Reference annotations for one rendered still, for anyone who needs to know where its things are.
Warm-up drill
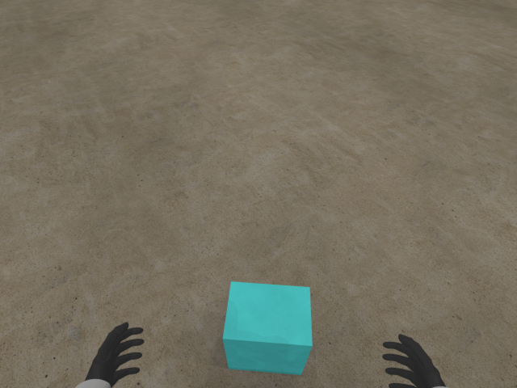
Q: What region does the robot left hand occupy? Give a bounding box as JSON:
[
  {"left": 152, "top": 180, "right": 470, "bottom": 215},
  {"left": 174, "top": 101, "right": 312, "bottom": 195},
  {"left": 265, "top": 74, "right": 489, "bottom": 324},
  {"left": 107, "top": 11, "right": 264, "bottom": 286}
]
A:
[{"left": 85, "top": 322, "right": 144, "bottom": 387}]

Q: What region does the carton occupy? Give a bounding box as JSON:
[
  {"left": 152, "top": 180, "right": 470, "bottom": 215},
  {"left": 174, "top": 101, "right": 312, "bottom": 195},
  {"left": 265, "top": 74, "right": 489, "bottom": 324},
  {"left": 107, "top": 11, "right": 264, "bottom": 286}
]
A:
[{"left": 223, "top": 281, "right": 313, "bottom": 375}]

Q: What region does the robot right hand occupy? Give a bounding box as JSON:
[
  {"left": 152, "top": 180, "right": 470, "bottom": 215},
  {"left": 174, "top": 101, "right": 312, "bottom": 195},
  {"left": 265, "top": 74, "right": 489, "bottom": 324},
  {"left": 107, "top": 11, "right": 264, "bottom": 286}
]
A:
[{"left": 382, "top": 334, "right": 446, "bottom": 388}]

